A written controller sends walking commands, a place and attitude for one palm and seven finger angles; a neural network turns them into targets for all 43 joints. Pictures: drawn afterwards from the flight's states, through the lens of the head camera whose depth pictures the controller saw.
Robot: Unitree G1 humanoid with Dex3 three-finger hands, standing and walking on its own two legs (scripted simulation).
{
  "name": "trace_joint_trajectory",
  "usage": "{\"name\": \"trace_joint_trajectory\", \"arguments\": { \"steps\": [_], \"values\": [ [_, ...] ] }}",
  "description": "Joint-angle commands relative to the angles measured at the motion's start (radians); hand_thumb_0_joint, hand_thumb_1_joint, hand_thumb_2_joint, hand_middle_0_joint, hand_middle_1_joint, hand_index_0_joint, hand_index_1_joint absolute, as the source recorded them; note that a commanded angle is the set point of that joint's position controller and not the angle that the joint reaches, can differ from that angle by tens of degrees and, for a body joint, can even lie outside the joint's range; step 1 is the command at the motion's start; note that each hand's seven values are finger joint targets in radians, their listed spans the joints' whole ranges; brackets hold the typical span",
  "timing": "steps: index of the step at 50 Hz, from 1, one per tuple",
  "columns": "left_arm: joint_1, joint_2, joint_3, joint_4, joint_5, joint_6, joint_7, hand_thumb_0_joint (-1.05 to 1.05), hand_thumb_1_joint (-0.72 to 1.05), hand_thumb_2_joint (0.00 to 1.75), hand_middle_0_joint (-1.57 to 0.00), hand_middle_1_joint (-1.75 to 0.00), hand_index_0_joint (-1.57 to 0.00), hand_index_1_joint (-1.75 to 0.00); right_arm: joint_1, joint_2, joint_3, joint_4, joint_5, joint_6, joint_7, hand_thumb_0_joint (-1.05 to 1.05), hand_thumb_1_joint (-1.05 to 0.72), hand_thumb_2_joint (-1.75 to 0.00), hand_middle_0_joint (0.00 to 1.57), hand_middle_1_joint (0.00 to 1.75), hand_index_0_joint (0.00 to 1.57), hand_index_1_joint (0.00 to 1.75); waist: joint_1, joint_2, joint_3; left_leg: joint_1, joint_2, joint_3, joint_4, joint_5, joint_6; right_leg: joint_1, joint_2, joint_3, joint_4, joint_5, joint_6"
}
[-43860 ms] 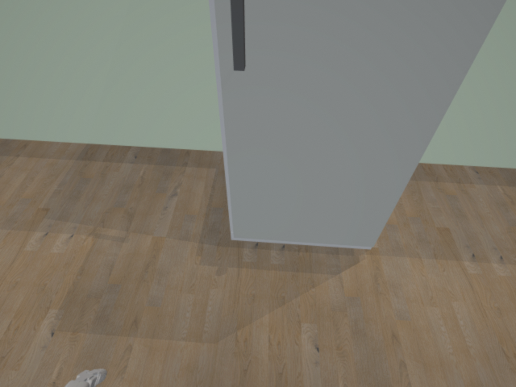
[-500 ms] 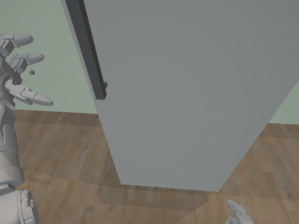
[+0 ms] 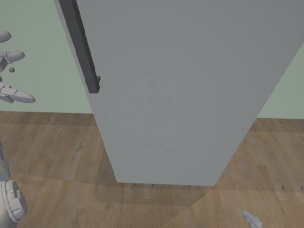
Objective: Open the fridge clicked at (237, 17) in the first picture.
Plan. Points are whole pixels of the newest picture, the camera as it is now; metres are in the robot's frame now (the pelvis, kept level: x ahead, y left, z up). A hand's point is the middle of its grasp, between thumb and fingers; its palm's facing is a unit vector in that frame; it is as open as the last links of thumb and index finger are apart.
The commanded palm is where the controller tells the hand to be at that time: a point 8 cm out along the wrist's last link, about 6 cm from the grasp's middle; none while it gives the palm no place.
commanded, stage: draw the hand back to the body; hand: left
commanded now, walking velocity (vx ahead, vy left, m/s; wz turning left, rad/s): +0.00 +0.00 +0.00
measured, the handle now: (83, 40) +0.48 +0.20 +0.27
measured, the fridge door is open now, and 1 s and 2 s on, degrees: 0 0 0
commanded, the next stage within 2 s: step back with the hand held close in 1.70 s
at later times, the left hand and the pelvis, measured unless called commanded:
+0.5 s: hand (7, 102) +0.31 +0.32 +0.22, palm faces -0.21 -0.97 -0.15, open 14.7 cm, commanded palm +0.28 +0.35 +0.23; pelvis +0.01 +0.03 +0.00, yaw -1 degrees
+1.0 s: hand (0, 127) +0.25 +0.31 +0.20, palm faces +0.49 -0.83 -0.27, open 12.0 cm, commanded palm +0.20 +0.34 +0.20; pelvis +0.02 +0.03 +0.01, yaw +1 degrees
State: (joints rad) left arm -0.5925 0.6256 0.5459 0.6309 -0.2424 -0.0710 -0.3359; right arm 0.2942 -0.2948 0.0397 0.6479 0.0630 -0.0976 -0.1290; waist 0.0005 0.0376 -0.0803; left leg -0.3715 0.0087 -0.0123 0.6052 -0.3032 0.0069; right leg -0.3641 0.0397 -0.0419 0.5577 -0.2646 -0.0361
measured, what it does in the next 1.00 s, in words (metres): stands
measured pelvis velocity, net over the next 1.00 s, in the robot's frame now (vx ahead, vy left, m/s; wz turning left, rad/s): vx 0.02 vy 0.03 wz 0.01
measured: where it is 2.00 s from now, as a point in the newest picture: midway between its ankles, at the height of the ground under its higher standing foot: outside the picture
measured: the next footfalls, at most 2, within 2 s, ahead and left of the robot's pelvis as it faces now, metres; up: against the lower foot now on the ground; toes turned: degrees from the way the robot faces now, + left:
none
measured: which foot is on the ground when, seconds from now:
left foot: down 0.00-1.00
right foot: down 0.00-1.00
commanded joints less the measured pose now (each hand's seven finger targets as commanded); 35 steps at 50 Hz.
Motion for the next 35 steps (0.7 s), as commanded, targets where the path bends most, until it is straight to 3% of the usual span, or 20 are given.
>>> {"name": "trace_joint_trajectory", "arguments": {
  "steps": [1,4,6,7,8,10,12,13,16,17,21,23,26,29,31,32,33,34,35],
  "values": [
    [-0.429,0.328,0.035,-0.236,-0.017,-0.105,0.004,0.0,-0.55,0.2,-0.25,-1.15,-0.25,-1.15,-0.054,-0.127,-0.045,-0.139,0.001,-0.056,-0.006,0.0,-0.9,-0.9,0.2,0.3,0.2,0.3,-0.002,0.049,-0.241,0.066,-0.006,-0.017,-0.07,0.129,0.037,0.114,-0.039,0.083,-0.091,0.12,0.021],
    [-0.452,0.289,-0.003,-0.201,-0.021,-0.093,0.001,0.0,-0.55,0.2,-0.25,-1.15,-0.25,-1.15,-0.053,-0.128,-0.04,-0.134,0.003,-0.063,-0.009,0.0,-0.9,-0.9,0.2,0.3,0.2,0.3,-0.012,0.039,-0.198,0.071,-0.003,-0.025,-0.084,0.104,0.036,0.069,-0.035,0.066,-0.1,0.087,0.019],
    [-0.441,0.299,0.001,-0.152,-0.016,-0.069,-0.001,0.0,-0.55,0.2,-0.25,-1.15,-0.25,-1.15,-0.046,-0.134,-0.039,-0.129,0.004,-0.065,-0.011,0.0,-0.9,-0.9,0.2,0.3,0.2,0.3,-0.011,0.016,-0.166,0.059,0.0,-0.034,-0.097,0.076,0.035,0.045,-0.034,0.055,-0.109,0.051,0.017],
    [-0.358,0.298,-0.071,-0.068,0.001,-0.032,-0.099,0.0,-0.55,0.2,-0.25,-1.15,-0.25,-1.15,-0.049,-0.169,-0.038,-0.129,0.013,-0.059,-0.018,0.0,-0.9,-0.9,0.2,0.3,0.2,0.3,-0.031,0.028,-0.217,0.076,0.002,-0.027,-0.096,0.105,0.038,0.11,-0.038,0.068,-0.1,0.097,0.019],
    [-0.365,0.335,-0.037,-0.142,-0.01,-0.013,-0.15,0.0,-0.55,0.2,-0.25,-1.15,-0.25,-1.15,-0.062,-0.158,-0.038,-0.153,0.02,-0.057,-0.018,0.0,-0.9,-0.9,0.2,0.3,0.2,0.3,-0.007,0.061,-0.237,0.089,-0.001,-0.03,-0.096,0.14,0.039,0.123,-0.042,0.065,-0.095,0.137,0.016],
    [-0.369,0.355,-0.027,-0.234,-0.027,0.015,-0.217,0.0,-0.55,0.2,-0.25,-1.15,-0.25,-1.15,-0.087,-0.157,-0.033,-0.185,0.018,-0.061,-0.016,0.0,-0.9,-0.9,0.2,0.3,0.2,0.3,0.012,0.096,-0.306,0.15,-0.006,-0.04,-0.097,0.213,0.037,0.156,-0.039,0.058,-0.077,0.202,0.007],
    [-0.288,0.381,0.005,-0.311,-0.059,0.04,-0.28,0.0,-0.55,0.2,-0.25,-1.15,-0.25,-1.15,-0.106,-0.161,-0.029,-0.216,0.016,-0.069,-0.006,0.0,-0.9,-0.9,0.2,0.3,0.2,0.3,0.032,0.101,-0.34,0.207,-0.008,-0.047,-0.093,0.316,0.033,0.188,-0.033,0.043,-0.064,0.278,0.001],
    [-0.245,0.415,0.048,-0.346,-0.075,0.055,-0.308,0.0,-0.55,0.2,-0.25,-1.15,-0.25,-1.15,-0.119,-0.162,-0.027,-0.229,0.015,-0.072,0.001,0.0,-0.9,-0.9,0.2,0.3,0.2,0.3,0.044,0.074,-0.343,0.223,-0.009,-0.055,-0.093,0.351,0.032,0.202,-0.031,0.038,-0.057,0.311,0.004],
    [-0.152,0.429,0.083,-0.392,-0.113,0.094,-0.38,0.0,-0.55,0.2,-0.25,-1.15,-0.25,-1.15,-0.15,-0.169,-0.022,-0.252,0.012,-0.077,0.02,0.0,-0.9,-0.9,0.2,0.3,0.2,0.3,0.053,0.001,-0.253,0.22,-0.012,-0.056,-0.109,0.359,0.033,0.18,-0.019,0.028,-0.069,0.32,0.016],
    [-0.12,0.439,0.095,-0.415,-0.125,0.1,-0.394,0.0,-0.55,0.2,-0.25,-1.15,-0.25,-1.15,-0.151,-0.174,-0.024,-0.258,0.008,-0.074,0.028,0.0,-0.9,-0.9,0.2,0.3,0.2,0.3,0.061,0.007,-0.243,0.219,-0.016,-0.049,-0.113,0.381,0.031,0.191,-0.015,0.023,-0.067,0.329,0.017],
    [-0.044,0.321,0.004,-0.42,-0.138,0.142,-0.435,0.0,-0.55,0.2,-0.25,-1.15,-0.25,-1.15,-0.163,-0.171,-0.024,-0.266,0.008,-0.071,0.051,0.0,-0.9,-0.9,0.2,0.3,0.2,0.3,0.04,0.009,-0.108,0.217,-0.013,-0.045,-0.142,0.305,0.018,0.101,0.004,0.003,-0.084,0.243,0.028],
    [-0.022,0.308,-0.005,-0.458,-0.142,0.163,-0.434,0.0,-0.55,0.2,-0.25,-1.15,-0.25,-1.15,-0.171,-0.173,-0.027,-0.273,0.007,-0.069,0.058,0.0,-0.9,-0.9,0.2,0.3,0.2,0.3,0.044,0.053,-0.107,0.239,-0.016,-0.039,-0.141,0.303,0.012,0.096,0.007,0.002,-0.084,0.233,0.028],
    [-0.049,0.26,-0.059,-0.534,-0.135,0.178,-0.429,0.0,-0.55,0.2,-0.25,-1.15,-0.25,-1.15,-0.184,-0.165,-0.024,-0.276,0.01,-0.076,0.06,0.0,-0.9,-0.9,0.2,0.3,0.2,0.3,0.028,0.071,-0.104,0.262,-0.012,-0.042,-0.156,0.244,0.008,0.074,0.014,-0.012,-0.096,0.164,0.022],
    [-0.066,0.259,-0.057,-0.698,-0.139,0.173,-0.408,0.0,-0.44,0.25,-0.25,-1.09,-0.25,-1.09,-0.198,-0.159,-0.019,-0.285,0.004,-0.091,0.059,0.0,-0.9,-0.9,0.2,0.3,0.2,0.3,0.031,0.144,-0.174,0.334,-0.015,-0.05,-0.16,0.277,0.0,0.091,0.014,-0.017,-0.096,0.169,0.014],
    [-0.049,0.272,-0.035,-0.738,-0.139,0.165,-0.395,0.0,-0.37,0.29,-0.24,-1.04,-0.24,-1.04,-0.199,-0.155,-0.015,-0.277,0.0,-0.096,0.055,0.0,-0.9,-0.9,0.2,0.3,0.2,0.3,0.03,0.133,-0.172,0.338,-0.012,-0.062,-0.171,0.261,-0.004,0.093,0.018,-0.024,-0.103,0.148,0.01],
    [-0.122,0.255,-0.035,-0.927,0.043,0.078,-0.112,0.0,-0.33,0.31,-0.24,-1.02,-0.24,-1.02,-0.171,-0.108,-0.007,-0.27,-0.047,-0.132,0.074,0.0,-0.9,-0.9,0.2,0.3,0.2,0.3,0.057,0.139,-0.075,0.245,-0.012,-0.099,-0.165,0.276,-0.013,0.07,0.008,0.011,-0.141,0.106,-0.016],
    [0.061,0.079,-0.105,-0.831,0.041,0.068,0.009,0.0,-0.3,0.32,-0.24,-1.0,-0.24,-1.0,-0.173,-0.103,-0.012,-0.237,-0.055,-0.144,0.073,0.0,-0.9,-0.9,0.2,0.3,0.2,0.3,0.022,0.088,-0.023,0.237,0.011,-0.128,-0.197,0.21,-0.036,0.053,0.003,0.004,-0.141,0.086,-0.016],
    [0.205,0.019,-0.112,-0.817,0.038,0.075,0.078,0.0,-0.26,0.34,-0.24,-0.98,-0.24,-0.98,-0.171,-0.107,-0.015,-0.227,-0.054,-0.141,0.068,0.0,-0.9,-0.9,0.2,0.3,0.2,0.3,0.032,0.064,0.009,0.201,0.024,-0.133,-0.221,0.168,-0.037,0.088,-0.007,0.003,-0.141,0.079,-0.01],
    [0.252,0.04,-0.071,-0.875,0.057,0.061,0.14,0.0,-0.22,0.36,-0.24,-0.96,-0.24,-0.96,-0.173,-0.102,-0.019,-0.22,-0.05,-0.13,0.068,0.0,-0.9,-0.9,0.2,0.3,0.2,0.3,0.043,0.098,-0.024,0.2,0.025,-0.126,-0.23,0.146,-0.032,0.129,-0.014,0.009,-0.145,0.085,-0.011]
  ]
}}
